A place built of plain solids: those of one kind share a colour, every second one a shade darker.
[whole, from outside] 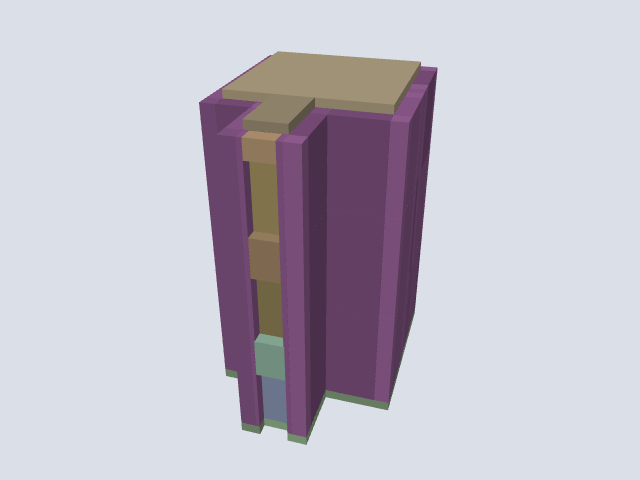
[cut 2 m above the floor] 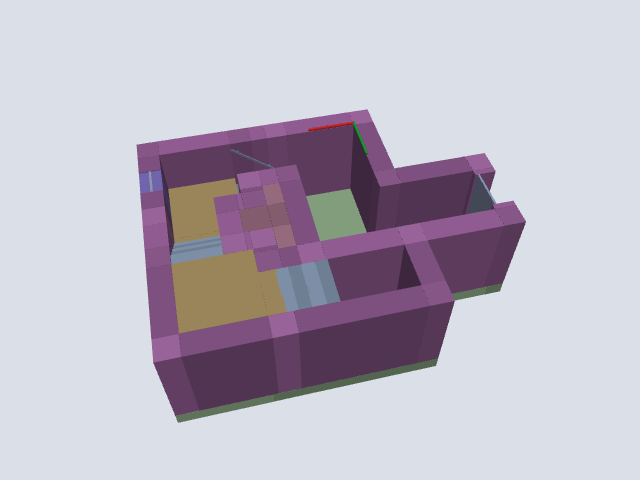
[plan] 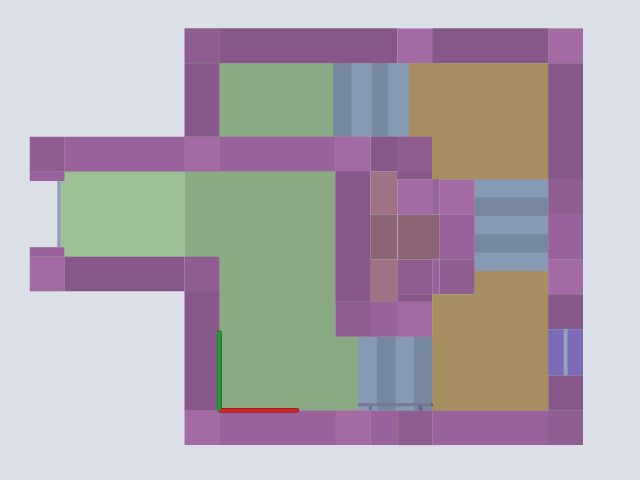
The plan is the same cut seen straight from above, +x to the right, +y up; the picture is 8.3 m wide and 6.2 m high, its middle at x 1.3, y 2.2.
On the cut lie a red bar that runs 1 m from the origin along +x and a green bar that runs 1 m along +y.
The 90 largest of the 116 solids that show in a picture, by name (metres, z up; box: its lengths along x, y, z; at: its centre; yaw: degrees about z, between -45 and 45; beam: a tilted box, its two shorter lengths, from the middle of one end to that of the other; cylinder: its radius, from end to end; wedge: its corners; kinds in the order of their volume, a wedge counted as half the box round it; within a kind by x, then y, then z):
{
 "wall_1": {"box": [1.55, 0.45, 3.17], "at": [-1.23, 1.76, 1.58]},
 "wall_2": {"box": [1.55, 0.45, 3.17], "at": [-1.23, 1.76, 4.75]},
 "wall_3": {"box": [1.55, 0.45, 2.56], "at": [-1.23, 1.76, 7.61]},
 "wall_4": {"box": [1.55, 0.45, 3.17], "at": [-1.23, 3.31, 1.58]},
 "wall_5": {"box": [1.55, 0.45, 2.56], "at": [-1.23, 3.31, 7.61]},
 "wall_6": {"box": [0.45, 1.54, 3.17], "at": [-0.23, 0.77, 1.58]},
 "wall_7": {"box": [0.45, 1.54, 3.17], "at": [-0.23, 0.77, 4.75]},
 "wall_8": {"box": [0.45, 1.54, 2.56], "at": [-0.23, 0.77, 7.61]},
 "wall_9": {"box": [0.45, 0.95, 3.17], "at": [-0.23, 4.01, 1.58]},
 "wall_10": {"box": [0.45, 0.95, 2.56], "at": [-0.23, 4.01, 7.61]},
 "wall_11": {"box": [1.5, 0.45, 3.17], "at": [0.75, -0.23, 1.58]},
 "wall_12": {"box": [1.5, 0.45, 3.17], "at": [0.75, -0.23, 4.75]},
 "wall_13": {"box": [1.5, 0.45, 2.56], "at": [0.75, -0.23, 7.61]},
 "wall_14": {"box": [1.5, 0.45, 2.46], "at": [0.75, 3.31, 1.23]},
 "wall_15": {"box": [1.5, 0.45, 2.56], "at": [0.75, 4.71, 7.61]},
 "wall_16": {"box": [2.3, 0.45, 3.17], "at": [1.15, 4.71, 1.58]},
 "wall_17": {"box": [0.45, 1.69, 3.17], "at": [1.73, 2.24, 1.58]},
 "wall_18": {"box": [0.35, 0.45, 3.17], "at": [2.12, -0.23, 1.58]},
 "wall_19": {"box": [0.35, 0.45, 3.17], "at": [2.12, -0.23, 4.75]},
 "wall_20": {"box": [0.35, 0.45, 2.56], "at": [2.12, -0.23, 7.61]},
 "wall_21": {"box": [0.35, 0.45, 3.17], "at": [2.12, 1.18, 1.58]},
 "wall_22": {"box": [0.35, 0.45, 3.17], "at": [2.12, 3.31, 1.58]},
 "wall_23": {"box": [0.45, 0.59, 3.17], "at": [3.07, 2.24, 1.58]},
 "wall_24": {"box": [1.5, 0.45, 3.17], "at": [3.5, -0.23, 1.58]},
 "wall_25": {"box": [1.5, 0.45, 3.17], "at": [3.5, -0.23, 4.75]},
 "wall_26": {"box": [1.5, 0.45, 2.56], "at": [3.5, -0.23, 7.61]},
 "wall_27": {"box": [1.5, 0.45, 3.17], "at": [3.5, 4.71, 1.58]},
 "wall_28": {"box": [0.45, 0.45, 3.17], "at": [4.47, 0.23, 1.58]},
 "wall_29": {"box": [0.45, 0.45, 3.17], "at": [4.47, 1.27, 1.58]},
 "wall_30": {"box": [0.45, 0.59, 3.17], "at": [4.47, 2.24, 1.58]},
 "wall_31": {"box": [0.45, 1.5, 3.17], "at": [4.47, 3.73, 1.58]},
 "wallpost_1": {"box": [0.45, 0.45, 3.17], "at": [-2.23, 1.76, 1.58]},
 "wallpost_2": {"box": [0.45, 0.45, 3.17], "at": [-2.23, 1.76, 4.75]},
 "wallpost_3": {"box": [0.45, 0.45, 2.56], "at": [-2.23, 1.76, 7.61]},
 "wallpost_4": {"box": [0.45, 0.45, 3.17], "at": [-2.23, 3.31, 1.58]},
 "wallpost_5": {"box": [0.45, 0.45, 3.17], "at": [-2.23, 3.31, 4.75]},
 "wallpost_6": {"box": [0.45, 0.45, 2.56], "at": [-2.23, 3.31, 7.61]},
 "wallpost_7": {"box": [0.45, 0.45, 3.17], "at": [-0.23, -0.23, 1.58]},
 "wallpost_8": {"box": [0.45, 0.45, 3.17], "at": [-0.23, -0.23, 4.75]},
 "wallpost_9": {"box": [0.45, 0.45, 2.56], "at": [-0.23, -0.23, 7.61]},
 "wallpost_10": {"box": [0.45, 0.45, 3.17], "at": [-0.23, 1.76, 1.58]},
 "wallpost_11": {"box": [0.45, 0.45, 2.56], "at": [-0.23, 1.76, 7.61]},
 "wallpost_12": {"box": [0.45, 0.45, 3.17], "at": [-0.23, 3.31, 1.58]},
 "wallpost_13": {"box": [0.45, 0.45, 3.17], "at": [-0.23, 4.71, 1.58]},
 "wallpost_14": {"box": [0.45, 0.45, 3.17], "at": [-0.23, 4.71, 4.75]},
 "wallpost_15": {"box": [0.45, 0.45, 2.56], "at": [-0.23, 4.71, 7.61]},
 "wallpost_16": {"box": [0.45, 0.45, 3.17], "at": [1.73, -0.23, 1.58]},
 "wallpost_17": {"box": [0.45, 0.45, 3.17], "at": [1.73, -0.23, 4.75]},
 "wallpost_18": {"box": [0.45, 0.45, 2.56], "at": [1.73, -0.23, 7.61]},
 "wallpost_19": {"box": [0.45, 0.45, 3.17], "at": [1.73, 1.18, 1.58]},
 "wallpost_20": {"box": [0.45, 0.45, 3.17], "at": [1.73, 3.31, 1.58]},
 "wallpost_21": {"box": [0.45, 0.45, 3.17], "at": [2.52, -0.23, 1.58]},
 "wallpost_22": {"box": [0.45, 0.45, 3.17], "at": [2.52, -0.23, 4.75]},
 "wallpost_23": {"box": [0.45, 0.45, 2.56], "at": [2.52, -0.23, 7.61]},
 "wallpost_24": {"box": [0.45, 0.45, 3.17], "at": [2.52, 1.18, 1.58]},
 "wallpost_25": {"box": [0.45, 0.45, 3.17], "at": [2.52, 1.73, 1.58]},
 "wallpost_26": {"box": [0.45, 0.45, 3.17], "at": [2.52, 2.76, 1.58]},
 "wallpost_27": {"box": [0.45, 0.45, 3.17], "at": [2.52, 3.31, 1.58]},
 "wallpost_28": {"box": [0.45, 0.45, 3.17], "at": [2.52, 4.71, 1.58]},
 "wallpost_29": {"box": [0.45, 0.45, 3.17], "at": [3.07, 1.73, 1.58]},
 "wallpost_30": {"box": [0.45, 0.45, 3.17], "at": [3.07, 2.76, 1.58]},
 "wallpost_31": {"box": [0.45, 0.45, 3.17], "at": [4.47, -0.23, 1.58]},
 "wallpost_32": {"box": [0.45, 0.45, 3.17], "at": [4.47, -0.23, 4.75]},
 "wallpost_33": {"box": [0.45, 0.45, 2.56], "at": [4.47, -0.23, 7.61]},
 "wallpost_34": {"box": [0.45, 0.45, 3.17], "at": [4.47, 1.73, 1.58]},
 "wallpost_35": {"box": [0.45, 0.45, 3.17], "at": [4.47, 2.76, 1.58]},
 "wallpost_36": {"box": [0.45, 0.45, 3.17], "at": [4.47, 4.71, 1.58]},
 "floor_slab_1": {"box": [1.65, 2.0, 0.3], "at": [-1.27, 2.54, -0.15]},
 "floor_slab_2": {"box": [2.4, 5.39, 0.3], "at": [0.75, 2.24, -0.15]},
 "floor_slab_3": {"box": [0.55, 2.4, 0.3], "at": [2.57, 3.73, -0.15]},
 "floor_slab_4": {"box": [1.85, 5.39, 0.3], "at": [3.77, 2.24, -0.15]},
 "core_fill_1": {"box": [0.35, 0.55, 8.89], "at": [2.12, 1.68, 4.45]},
 "core_fill_2": {"box": [0.35, 0.59, 8.89], "at": [2.12, 2.24, 4.45]},
 "core_fill_3": {"box": [0.35, 0.55, 8.89], "at": [2.12, 2.81, 4.45]},
 "core_fill_4": {"box": [0.55, 0.59, 8.89], "at": [2.57, 2.24, 4.45]},
 "landing_slab_1": {"box": [0.33, 0.95, 2.18], "at": [2.58, 4.01, 1.09]},
 "landing_slab_2": {"box": [1.5, 1.5, 0.99], "at": [3.5, 0.75, 0.49]},
 "landing_slab_3": {"box": [1.5, 1.5, 2.18], "at": [3.5, 3.73, 1.09]},
 "roof_slab_1": {"box": [2.0, 1.1, 0.25], "at": [-1.0, 2.54, 9.02]},
 "roof_slab_2": {"box": [4.25, 4.49, 0.25], "at": [2.12, 2.24, 9.02]},
 "tread_slab_1": {"box": [0.27, 0.95, 2.97], "at": [1.6, 4.01, 1.48]},
 "tread_slab_2": {"box": [0.27, 0.95, 2.77], "at": [1.84, 4.01, 1.39]},
 "tread_slab_3": {"box": [0.27, 0.95, 2.57], "at": [2.08, 4.01, 1.29]},
 "tread_slab_4": {"box": [0.27, 0.95, 2.38], "at": [2.31, 4.01, 1.19]},
 "tread_slab_5": {"box": [0.95, 0.27, 1.58], "at": [3.77, 2.41, 0.79]},
 "tread_slab_6": {"box": [0.95, 0.27, 1.78], "at": [3.77, 2.64, 0.89]},
 "tread_slab_7": {"box": [0.95, 0.27, 1.98], "at": [3.77, 2.88, 0.99]},
 "wall_sill_win_1": {"box": [0.45, 0.6, 1.99], "at": [4.47, 0.75, 0.99]},
 "wall_head_door_yard_1": {"box": [0.45, 0.85, 1.17], "at": [-2.23, 2.54, 2.58]},
 "wall_head_door_1": {"box": [0.45, 0.8, 1.17], "at": [-2.23, 2.54, 5.75]}
}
